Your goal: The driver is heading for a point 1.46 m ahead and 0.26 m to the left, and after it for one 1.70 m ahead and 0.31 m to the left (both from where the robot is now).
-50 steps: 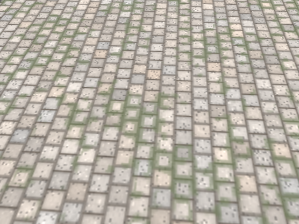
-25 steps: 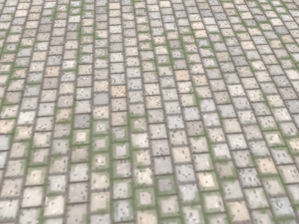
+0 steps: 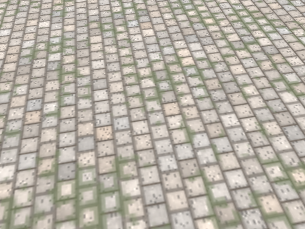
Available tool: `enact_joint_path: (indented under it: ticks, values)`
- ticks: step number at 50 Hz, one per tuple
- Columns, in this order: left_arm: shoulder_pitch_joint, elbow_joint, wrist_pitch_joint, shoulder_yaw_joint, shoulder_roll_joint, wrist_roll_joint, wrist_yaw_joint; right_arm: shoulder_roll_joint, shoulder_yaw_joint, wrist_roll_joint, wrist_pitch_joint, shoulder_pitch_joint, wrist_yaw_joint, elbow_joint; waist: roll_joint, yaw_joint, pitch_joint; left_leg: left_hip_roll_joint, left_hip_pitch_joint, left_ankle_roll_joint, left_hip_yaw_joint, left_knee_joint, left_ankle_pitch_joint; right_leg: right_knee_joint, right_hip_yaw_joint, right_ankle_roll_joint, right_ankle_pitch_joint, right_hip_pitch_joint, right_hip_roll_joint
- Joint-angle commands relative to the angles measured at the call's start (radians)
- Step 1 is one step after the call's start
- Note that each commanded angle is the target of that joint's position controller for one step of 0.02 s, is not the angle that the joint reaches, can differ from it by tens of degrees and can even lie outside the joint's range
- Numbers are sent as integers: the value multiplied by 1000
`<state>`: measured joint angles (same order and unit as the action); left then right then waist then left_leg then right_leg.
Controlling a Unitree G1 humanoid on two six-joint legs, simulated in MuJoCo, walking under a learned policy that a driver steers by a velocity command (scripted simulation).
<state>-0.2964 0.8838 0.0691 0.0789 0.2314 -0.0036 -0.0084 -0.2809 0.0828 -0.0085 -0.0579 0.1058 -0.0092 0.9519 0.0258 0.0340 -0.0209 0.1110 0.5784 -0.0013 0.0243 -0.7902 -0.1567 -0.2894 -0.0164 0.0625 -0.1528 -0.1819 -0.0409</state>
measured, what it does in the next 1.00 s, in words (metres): walks ahead: left foot, then right foot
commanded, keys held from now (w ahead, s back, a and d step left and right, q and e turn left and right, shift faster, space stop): w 1.00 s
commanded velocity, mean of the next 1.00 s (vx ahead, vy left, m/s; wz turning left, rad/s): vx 0.48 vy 0.00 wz -0.02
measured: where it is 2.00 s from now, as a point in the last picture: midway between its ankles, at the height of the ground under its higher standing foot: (153, 126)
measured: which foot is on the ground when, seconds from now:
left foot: up 0.00-0.20, down 0.22-0.76, up 0.78-1.00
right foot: down 0.00-0.22, up 0.24-0.74, down 0.76-1.00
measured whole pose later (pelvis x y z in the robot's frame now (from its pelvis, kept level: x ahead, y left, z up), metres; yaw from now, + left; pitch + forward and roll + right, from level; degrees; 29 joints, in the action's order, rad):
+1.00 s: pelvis +0.51 +0.04 +0.00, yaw +0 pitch +1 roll -2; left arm -0.28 0.95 0.09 0.07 0.24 0.00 0.02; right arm -0.28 0.07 -0.01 -0.08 0.15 -0.01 0.92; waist 0.04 0.03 0.02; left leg 0.14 0.63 -0.02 0.03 -1.02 -0.24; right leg -0.29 -0.07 0.08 -0.15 -0.16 -0.07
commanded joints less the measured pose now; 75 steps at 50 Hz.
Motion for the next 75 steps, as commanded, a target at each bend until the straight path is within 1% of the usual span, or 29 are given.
enact_joint_path:
  ticks: [1, 7, 10, 11, 12, 13, 14, 17, 23, 33, 35, 37, 38, 39, 40, 41, 43, 44, 46, 51, 59, 62, 64, 65, 66, 67, 69, 71, 75]
  values:
    - [5, -40, 18, 45, 187, -6, -7, -48, 1, -4, -15, -85, 2, -58, -123, 6, 19, -14, 23, 14, -13, 121, 75, 174, 198, 149, -122, 31, 257]
    - [-27, -1, 5, 50, 187, -18, -4, -69, -6, -15, -36, -110, 24, -65, -136, 11, 45, -33, -59, -18, -40, 237, 7, 101, 186, 135, -123, 65, 291]
    - [5, -4, -8, 35, 153, -18, -6, -107, 17, -12, -45, 92, 26, 8, -116, -92, -13, -74, -348, -57, -73, 303, -11, -87, 136, 83, -24, -28, 237]
    - [15, -18, -7, 14, 93, -7, -5, -181, 42, -4, -50, 240, 19, 42, 19, -145, -96, 62, -542, -112, 110, 365, -75, -386, 40, 32, 1, -141, 151]
    - [-15, -61, 15, -3, 29, -1, -5, -291, 65, 2, -42, 325, 19, 59, 308, -129, -148, 262, -806, -255, 530, 493, -217, -731, -39, -36, -306, -509, -2]
    - [11, -58, 33, 11, 102, -15, -5, -215, 43, 2, -49, 330, 26, 58, 231, -148, -159, 281, -820, -288, 678, 550, -383, -918, 92, -31, -406, -640, 17]
    - [48, -67, 44, 20, 145, -35, 0, -156, 24, 2, -55, 259, 29, 36, 166, -128, -82, 258, -762, -255, 574, 545, -391, -972, 115, -3, -323, -712, 75]
    - [91, -65, 35, 26, 134, -16, -6, -69, -6, 16, -57, 131, 35, 1, 83, -66, 11, 159, -536, -195, 324, 599, -156, -845, 94, 6, -103, -607, 172]
    - [186, -94, 10, 16, 78, -4, -2, -108, -3, 9, -52, 212, 6, 30, 40, -62, 39, 109, -514, -191, 119, 646, 265, -571, 49, -55, 108, -581, 166]
    - [460, -178, 28, -13, 56, -22, 55, -115, -1, -5, -16, 355, -6, 79, 46, -124, 129, 145, -687, -171, 36, 599, 351, -219, -9, -9, 183, -525, 97]
    - [403, -169, 31, 0, 93, -20, 60, -139, 8, -6, -10, 327, -10, 72, 75, -72, 80, 154, -720, -153, 25, 511, 603, -203, -32, 21, 110, -403, 58]
    - [145, -94, 30, 39, 171, -16, 49, -139, 8, -5, 0, 285, -11, 59, 89, 67, -81, 101, -655, -113, -22, 228, 848, -188, -65, 78, 129, -32, 11]
    - [-54, -48, 27, 57, 233, -1, 37, -111, -5, 9, -1, 278, -10, 33, 10, 133, -227, 50, -407, -85, -45, -69, 565, -248, 122, 141, 164, 323, 178]
    - [-120, -21, 23, 66, 295, 0, 39, 35, -49, 8, -24, 417, 6, 27, -261, 54, -396, -149, -7, -24, -23, -448, -235, -154, 625, 318, -27, 677, 435]
    - [-123, -19, 17, 39, 200, -7, 36, -56, -28, -17, -53, 348, 15, 36, -216, 94, -389, -135, 106, -38, 109, -574, -413, -45, 737, 299, -128, 652, 428]
    - [-21, -30, 18, 26, 166, -11, 30, -114, -10, -41, -69, 236, 19, -7, -185, 81, -208, -79, 183, -51, 86, -594, -352, -18, 575, 250, -103, 504, 392]
    - [112, -50, 28, 9, 115, 4, 34, -104, -2, -25, -69, 152, 5, -24, -47, 13, -45, 3, 109, -48, 48, -473, -205, 47, 366, 204, 66, 186, 317]
    - [137, -48, 34, 1, 93, 14, 36, -88, 2, -16, -55, 178, 3, -19, -65, -27, -29, 31, 39, -47, 57, -430, -170, 78, 307, 191, 99, 99, 288]
    - [132, -31, 40, 1, 99, 8, 39, -39, -3, -13, -29, 208, -1, -17, -83, -59, -9, 48, -12, -37, 51, -355, -158, 132, 255, 196, 99, 8, 274]
    - [62, 5, 39, 13, 158, 4, 13, -42, -4, 7, -17, 44, 1, -80, -72, -35, 60, 55, 83, 3, 27, -75, 103, 191, 142, 179, 134, -17, 243]
    - [-78, 76, 16, 20, 186, -16, 3, -42, -23, -10, -31, -190, 36, -159, -80, 36, 100, -16, 52, -19, -13, 248, 198, 118, 85, 128, 145, 159, 276]
    - [-55, 79, -2, 27, 209, -18, -3, -86, -8, -12, -40, -124, 48, -157, -110, -23, 58, -53, -65, -61, -39, 288, 84, 9, 90, 97, 340, 228, 303]
    - [-38, 65, -11, 10, 169, -10, -6, -174, 37, -2, -42, 172, 38, -69, -73, -153, -130, -53, -486, -123, -33, 281, 106, -348, 9, 43, 483, 107, 210]
    - [-128, 39, 3, -19, 78, 5, 0, -281, 62, 17, -38, 311, 30, -45, 133, -141, -294, 204, -880, -257, 354, 290, 49, -745, -45, -24, 127, -251, 82]
    - [-143, 52, 27, -30, 54, -7, 6, -240, 48, 2, -31, 339, 35, -33, 267, -140, -380, 299, -995, -344, 706, 470, -110, -954, 59, -45, -416, -470, -20]
    - [-60, 37, 45, -4, 156, -34, 12, -172, 25, -5, -34, 272, 36, -46, 176, -145, -252, 262, -906, -292, 614, 492, -198, -1046, 124, -24, -398, -581, 48]
    - [53, 12, 50, 0, 160, -36, 5, -106, 5, 9, -38, 124, 35, -80, 51, -97, -66, 187, -618, -235, 367, 538, -93, -968, 78, -7, -226, -566, 145]
    - [31, 23, 25, 7, 136, -18, -2, -67, -7, 23, -45, 70, 39, -83, 67, -38, -16, 135, -451, -214, 257, 599, 3, -869, 87, -11, -139, -449, 190]
    - [84, 2, 1, 5, 104, -6, -6, -111, 4, 16, -54, 124, 25, -56, 32, -27, 27, 124, -414, -237, 159, 668, 131, -707, 75, -45, -14, -490, 203]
